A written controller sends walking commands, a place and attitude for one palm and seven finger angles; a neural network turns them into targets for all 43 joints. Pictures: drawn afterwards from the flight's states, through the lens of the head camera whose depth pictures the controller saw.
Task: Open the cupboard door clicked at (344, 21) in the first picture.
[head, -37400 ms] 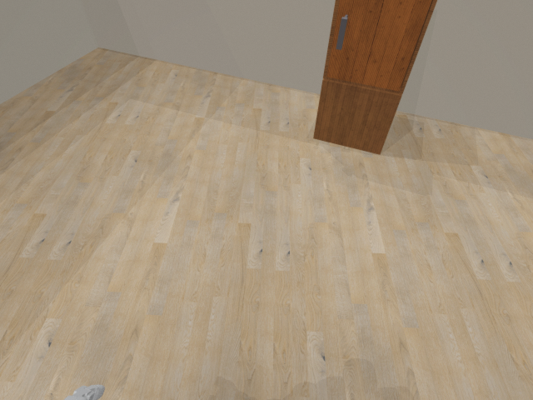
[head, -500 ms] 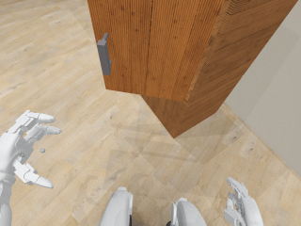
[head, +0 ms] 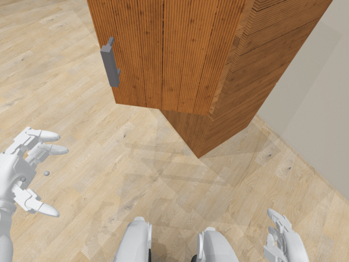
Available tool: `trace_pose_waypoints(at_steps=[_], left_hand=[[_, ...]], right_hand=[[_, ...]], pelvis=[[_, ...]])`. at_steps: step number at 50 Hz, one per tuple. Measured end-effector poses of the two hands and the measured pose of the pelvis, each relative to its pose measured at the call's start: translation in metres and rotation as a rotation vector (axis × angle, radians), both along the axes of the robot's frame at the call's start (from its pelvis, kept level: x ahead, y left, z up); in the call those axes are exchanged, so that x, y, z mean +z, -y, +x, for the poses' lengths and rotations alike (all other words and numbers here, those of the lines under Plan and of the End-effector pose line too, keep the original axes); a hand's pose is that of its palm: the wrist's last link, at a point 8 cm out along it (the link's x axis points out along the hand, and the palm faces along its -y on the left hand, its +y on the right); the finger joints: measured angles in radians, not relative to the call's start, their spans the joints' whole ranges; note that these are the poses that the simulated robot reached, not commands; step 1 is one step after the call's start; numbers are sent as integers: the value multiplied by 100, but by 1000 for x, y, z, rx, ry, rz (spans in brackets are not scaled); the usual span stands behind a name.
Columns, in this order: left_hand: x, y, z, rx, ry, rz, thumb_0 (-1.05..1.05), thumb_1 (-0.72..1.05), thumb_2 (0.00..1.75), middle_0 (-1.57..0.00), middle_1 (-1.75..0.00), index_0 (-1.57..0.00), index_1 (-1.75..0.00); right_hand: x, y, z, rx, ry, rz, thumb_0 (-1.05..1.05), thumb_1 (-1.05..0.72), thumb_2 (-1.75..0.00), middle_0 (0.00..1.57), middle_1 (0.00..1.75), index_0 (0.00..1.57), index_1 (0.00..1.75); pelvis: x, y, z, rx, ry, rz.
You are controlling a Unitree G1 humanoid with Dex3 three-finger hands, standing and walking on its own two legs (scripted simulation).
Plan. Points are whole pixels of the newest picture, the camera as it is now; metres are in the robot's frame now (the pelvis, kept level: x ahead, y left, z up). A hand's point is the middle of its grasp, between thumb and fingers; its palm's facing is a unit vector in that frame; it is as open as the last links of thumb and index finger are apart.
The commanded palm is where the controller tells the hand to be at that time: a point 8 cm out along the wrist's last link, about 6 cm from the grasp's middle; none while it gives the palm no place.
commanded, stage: raise the hand with hooked fingers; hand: left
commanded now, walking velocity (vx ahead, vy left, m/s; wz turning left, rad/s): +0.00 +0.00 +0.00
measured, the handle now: (113, 62) +0.63 +0.22 +0.02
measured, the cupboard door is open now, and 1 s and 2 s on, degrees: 49 49 49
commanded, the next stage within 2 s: move the hooked fingers beside the handle in 0.04 s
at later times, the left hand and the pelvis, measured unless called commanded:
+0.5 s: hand (61, 141) +0.35 +0.27 +0.04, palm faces -0.09 -1.00 -0.02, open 14.0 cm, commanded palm +0.34 +0.32 +0.04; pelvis +0.00 +0.01 -0.01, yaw +0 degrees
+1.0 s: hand (71, 110) +0.44 +0.28 +0.03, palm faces -0.05 -1.00 -0.01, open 14.0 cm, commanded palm +0.44 +0.32 +0.03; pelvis -0.01 +0.01 -0.02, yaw -2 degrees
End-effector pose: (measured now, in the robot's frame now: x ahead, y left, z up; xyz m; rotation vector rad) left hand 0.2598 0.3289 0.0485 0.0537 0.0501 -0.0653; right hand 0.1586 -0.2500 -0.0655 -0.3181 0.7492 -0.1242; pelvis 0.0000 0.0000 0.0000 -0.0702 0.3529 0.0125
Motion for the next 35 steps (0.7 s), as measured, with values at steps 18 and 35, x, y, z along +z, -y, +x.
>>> trace_pose_waypoints(at_steps=[18,35], left_hand=[[-9,-8,34,0,22,-27,-1,-51,30,-30,-120,-30,-120],[-11,-11,109,13,5,-25,-1,-50,30,-30,-120,-30,-120]], right_hand=[[-8,-2,2,17,-26,-34,1,-90,-90,20,30,21,30],[-22,11,-58,-89,-236,-44,1,-90,-90,20,30,21,30]], pelvis=[[-8,-3,-4,8,-13,-9],[-8,-7,-2,-22,-58,-4]])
